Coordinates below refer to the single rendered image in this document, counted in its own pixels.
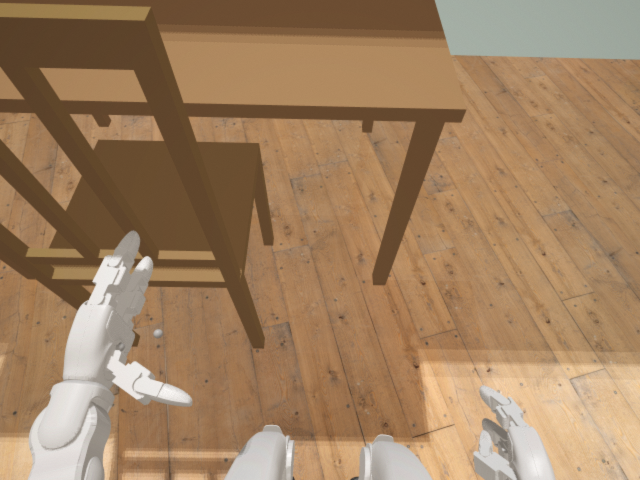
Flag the robot left forearm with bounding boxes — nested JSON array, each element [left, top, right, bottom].
[[28, 380, 115, 480]]

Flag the chair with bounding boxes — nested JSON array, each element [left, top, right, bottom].
[[0, 3, 274, 349]]

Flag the table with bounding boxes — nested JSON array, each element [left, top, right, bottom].
[[0, 0, 467, 285]]

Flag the right robot hand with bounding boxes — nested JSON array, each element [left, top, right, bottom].
[[473, 385, 556, 480]]

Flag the left robot shin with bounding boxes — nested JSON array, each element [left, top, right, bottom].
[[262, 425, 283, 434]]

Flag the left robot hand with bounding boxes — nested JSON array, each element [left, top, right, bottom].
[[63, 230, 193, 407]]

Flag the right robot thigh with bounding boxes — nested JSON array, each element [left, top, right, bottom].
[[359, 441, 433, 480]]

